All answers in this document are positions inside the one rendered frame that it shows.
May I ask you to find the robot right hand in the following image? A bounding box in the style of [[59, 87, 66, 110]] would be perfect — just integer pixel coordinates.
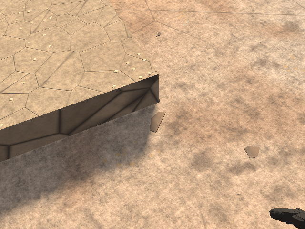
[[270, 208, 305, 229]]

